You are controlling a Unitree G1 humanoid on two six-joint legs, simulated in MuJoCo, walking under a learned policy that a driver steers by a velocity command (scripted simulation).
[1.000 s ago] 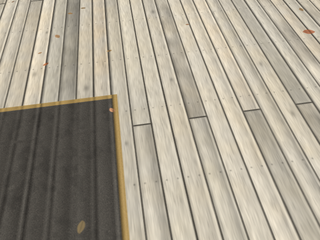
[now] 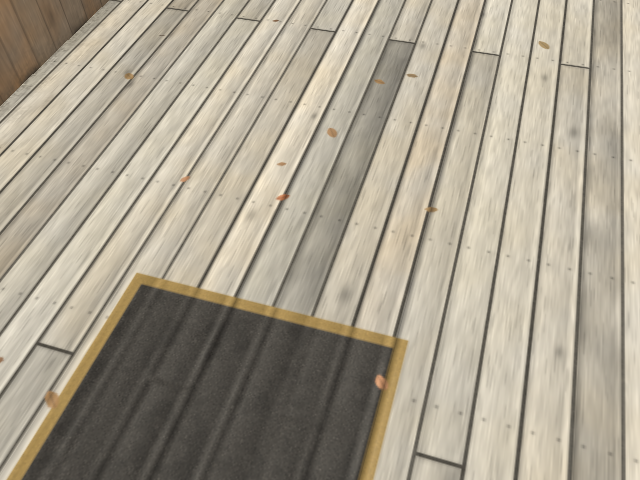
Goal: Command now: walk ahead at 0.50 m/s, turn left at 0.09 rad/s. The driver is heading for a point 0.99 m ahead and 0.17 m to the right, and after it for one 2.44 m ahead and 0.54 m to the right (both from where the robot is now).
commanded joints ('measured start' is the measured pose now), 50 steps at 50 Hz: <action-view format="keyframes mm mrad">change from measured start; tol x32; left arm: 1 -47 177 39 -61 -10 -11 10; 50 -105 180 61 -202 -8 24 15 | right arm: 1 -75 -27 0 -79 -1 -20 6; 50 -7 -93 -18 -3 -22 -46 -4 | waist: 1 -8 -118 6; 12 -131 -114 -130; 14 -126 269 -393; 50 -75 -81 -45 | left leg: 1 -29 15 6 -174 158 -14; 10 107 -55 47 -427 138 46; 12 462 -77 71 -460 164 102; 14 1036 312 -594 -526 -10 318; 22 467 153 -130 -780 194 231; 34 687 181 154 -761 361 154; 39 692 154 242 -296 943 77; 42 -135 -124 -38 469 -381 -19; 50 11 13 -10 59 -48 -61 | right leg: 1 21 -245 170 -160 195 -158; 12 107 -236 69 245 603 -58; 15 -586 -59 138 965 -401 23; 29 -503 -161 75 447 286 63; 36 -537 -114 -18 303 107 -8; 39 -168 1 -93 261 42 -82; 42 587 -392 844 36 -156 -362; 50 -67 -207 326 -78 303 -251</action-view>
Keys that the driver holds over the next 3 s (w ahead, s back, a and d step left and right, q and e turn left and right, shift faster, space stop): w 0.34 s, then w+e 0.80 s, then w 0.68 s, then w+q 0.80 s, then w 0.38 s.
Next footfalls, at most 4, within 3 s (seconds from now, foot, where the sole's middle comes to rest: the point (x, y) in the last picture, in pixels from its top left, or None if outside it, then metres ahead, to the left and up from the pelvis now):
0.24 left None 0.31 0.15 -0.78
0.80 right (414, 434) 0.59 -0.11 -0.78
1.26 left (367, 304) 0.92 -0.01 -0.78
1.78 right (505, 271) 1.03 -0.36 -0.78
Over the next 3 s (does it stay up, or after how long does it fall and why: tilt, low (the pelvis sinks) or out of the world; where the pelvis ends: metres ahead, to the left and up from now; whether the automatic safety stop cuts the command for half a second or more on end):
stays up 1.59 -0.42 0.00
